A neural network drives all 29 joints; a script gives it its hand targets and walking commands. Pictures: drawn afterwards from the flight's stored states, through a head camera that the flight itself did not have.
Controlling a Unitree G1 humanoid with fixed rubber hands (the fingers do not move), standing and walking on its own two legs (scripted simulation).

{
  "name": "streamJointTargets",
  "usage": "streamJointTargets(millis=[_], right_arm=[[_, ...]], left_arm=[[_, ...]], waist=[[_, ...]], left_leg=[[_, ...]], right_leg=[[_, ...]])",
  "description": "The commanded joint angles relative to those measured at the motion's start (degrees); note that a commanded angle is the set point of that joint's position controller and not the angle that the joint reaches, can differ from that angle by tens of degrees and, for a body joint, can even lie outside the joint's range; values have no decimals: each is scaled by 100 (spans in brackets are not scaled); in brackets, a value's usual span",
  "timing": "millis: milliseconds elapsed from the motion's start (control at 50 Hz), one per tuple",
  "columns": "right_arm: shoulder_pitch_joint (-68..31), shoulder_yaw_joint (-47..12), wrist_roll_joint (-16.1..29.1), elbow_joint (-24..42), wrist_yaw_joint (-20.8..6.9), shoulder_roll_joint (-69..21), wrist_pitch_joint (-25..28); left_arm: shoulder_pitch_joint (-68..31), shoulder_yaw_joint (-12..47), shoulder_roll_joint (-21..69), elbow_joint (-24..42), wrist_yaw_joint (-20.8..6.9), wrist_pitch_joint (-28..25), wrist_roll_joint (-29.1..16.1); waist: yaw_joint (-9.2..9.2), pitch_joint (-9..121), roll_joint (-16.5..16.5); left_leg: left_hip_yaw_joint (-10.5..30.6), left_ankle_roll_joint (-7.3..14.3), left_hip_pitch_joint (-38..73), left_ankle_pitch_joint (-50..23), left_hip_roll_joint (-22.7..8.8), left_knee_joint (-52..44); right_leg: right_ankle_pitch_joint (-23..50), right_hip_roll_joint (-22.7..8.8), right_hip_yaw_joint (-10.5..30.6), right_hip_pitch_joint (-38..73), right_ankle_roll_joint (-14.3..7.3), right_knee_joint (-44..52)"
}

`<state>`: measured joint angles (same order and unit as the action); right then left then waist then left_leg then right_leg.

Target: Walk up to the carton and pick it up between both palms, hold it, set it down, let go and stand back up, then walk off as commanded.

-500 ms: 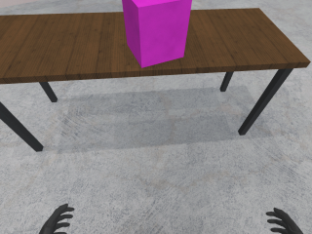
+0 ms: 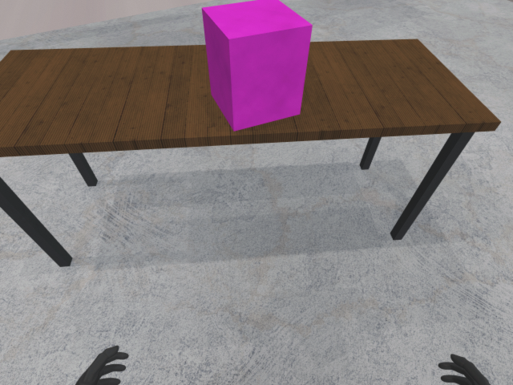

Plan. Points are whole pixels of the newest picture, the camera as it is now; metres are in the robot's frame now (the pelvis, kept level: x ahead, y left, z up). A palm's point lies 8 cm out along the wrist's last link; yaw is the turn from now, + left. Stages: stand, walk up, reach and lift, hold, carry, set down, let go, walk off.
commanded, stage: stand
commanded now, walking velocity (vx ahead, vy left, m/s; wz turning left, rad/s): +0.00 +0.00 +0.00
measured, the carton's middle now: (254, 64) +0.90 +0.02 +0.05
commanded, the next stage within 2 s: none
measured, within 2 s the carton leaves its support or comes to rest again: neither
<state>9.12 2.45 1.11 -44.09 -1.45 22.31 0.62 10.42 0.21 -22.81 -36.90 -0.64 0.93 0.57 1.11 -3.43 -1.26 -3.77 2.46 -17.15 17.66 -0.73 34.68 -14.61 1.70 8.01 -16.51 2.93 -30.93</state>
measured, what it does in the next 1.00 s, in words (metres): stands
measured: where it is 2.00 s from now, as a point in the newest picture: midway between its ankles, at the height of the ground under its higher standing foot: outside the picture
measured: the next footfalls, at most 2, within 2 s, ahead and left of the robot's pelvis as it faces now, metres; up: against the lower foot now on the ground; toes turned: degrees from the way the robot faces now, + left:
none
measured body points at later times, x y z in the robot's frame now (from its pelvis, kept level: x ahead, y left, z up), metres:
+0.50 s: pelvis -0.01 -0.01 +0.00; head +0.02 +0.01 +0.45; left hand +0.14 +0.28 -0.10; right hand +0.11 -0.32 -0.09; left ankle +0.01 +0.09 -0.73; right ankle +0.02 -0.16 -0.73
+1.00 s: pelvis -0.01 -0.01 +0.00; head +0.00 +0.01 +0.45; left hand +0.12 +0.29 -0.10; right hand +0.10 -0.32 -0.09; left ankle +0.01 +0.09 -0.73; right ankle +0.02 -0.16 -0.73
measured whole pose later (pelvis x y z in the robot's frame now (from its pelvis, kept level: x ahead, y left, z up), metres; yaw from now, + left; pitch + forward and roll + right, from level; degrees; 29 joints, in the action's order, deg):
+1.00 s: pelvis -0.01 -0.01 +0.00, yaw +0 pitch -1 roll -1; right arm 9.2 2.4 1.1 -48.1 -1.5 22.3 0.6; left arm 11.8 1.0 -22.8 -40.6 -0.3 0.8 0.6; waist 1.1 -2.7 -1.3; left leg -3.8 2.4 -16.5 15.1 -0.7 32.2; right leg -12.5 1.7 8.0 -16.3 2.9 -29.3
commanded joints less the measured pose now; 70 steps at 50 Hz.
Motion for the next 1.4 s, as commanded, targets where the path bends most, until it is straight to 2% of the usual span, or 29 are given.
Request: streamJointTargets(millis=[0, 140, 540, 880, 1380], right_arm=[[-240, 269, -101, 245, 6, 1163, 193], [-244, 271, -100, 159, 11, 1148, 190], [-252, 266, -100, -22, 9, 1138, 174], [-220, 272, -100, -102, 15, 1132, 171], [-159, 271, -100, -123, 28, 1117, 178]], left_arm=[[-175, -281, -1038, -220, 89, -280, -151], [-177, -255, -1036, -302, 107, -283, -152], [-113, -227, -1019, -477, 117, -283, -122], [-30, -224, -999, -561, 118, -292, -110], [34, -227, -990, -616, 125, -297, -100]], waist=[[-31, 1251, 188], [-31, 1297, 203], [-46, 1168, 265], [-36, 1113, 304], [-40, 1138, 350]], left_leg=[[895, 110, 992, -928, -944, -1092], [852, 89, 1044, -991, -924, -1110], [886, 56, 853, -305, -923, -1367], [916, 53, 809, -93, -933, -1455], [873, 45, 822, -264, -921, -1418]], right_leg=[[988, -547, 147, 566, -399, 397], [1080, -567, 153, 600, -393, 422], [743, -548, 164, 567, -382, 539], [685, -541, 169, 523, -376, 571], [783, -567, 185, 551, -376, 586]])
